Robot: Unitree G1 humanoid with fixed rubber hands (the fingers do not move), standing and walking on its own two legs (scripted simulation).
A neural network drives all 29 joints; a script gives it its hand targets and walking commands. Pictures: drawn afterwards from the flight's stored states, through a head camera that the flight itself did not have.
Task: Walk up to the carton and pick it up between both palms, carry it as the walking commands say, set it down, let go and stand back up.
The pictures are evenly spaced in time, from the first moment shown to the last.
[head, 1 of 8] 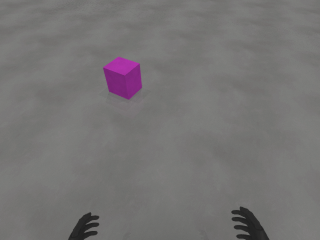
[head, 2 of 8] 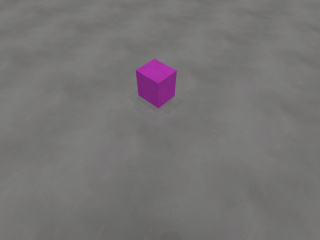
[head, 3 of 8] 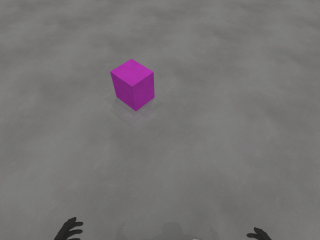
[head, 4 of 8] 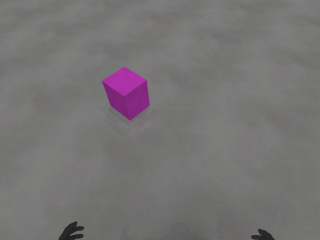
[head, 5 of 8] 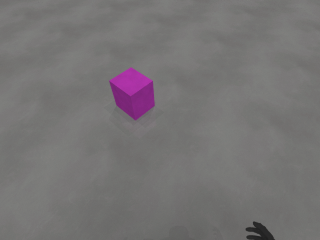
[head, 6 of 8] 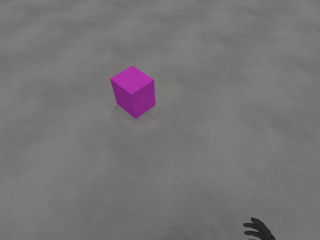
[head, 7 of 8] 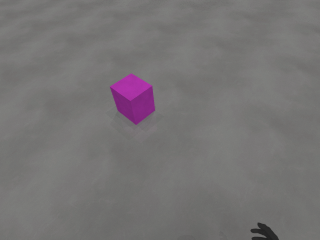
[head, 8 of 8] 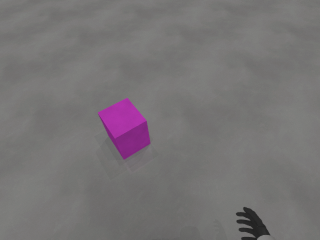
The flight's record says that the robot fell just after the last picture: no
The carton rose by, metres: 0.00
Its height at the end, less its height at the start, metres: +0.00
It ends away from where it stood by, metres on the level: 0.00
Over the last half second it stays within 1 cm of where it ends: yes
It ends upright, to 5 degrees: yes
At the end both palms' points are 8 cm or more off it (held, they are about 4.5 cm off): yes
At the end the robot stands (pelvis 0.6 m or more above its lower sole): yes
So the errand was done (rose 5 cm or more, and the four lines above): no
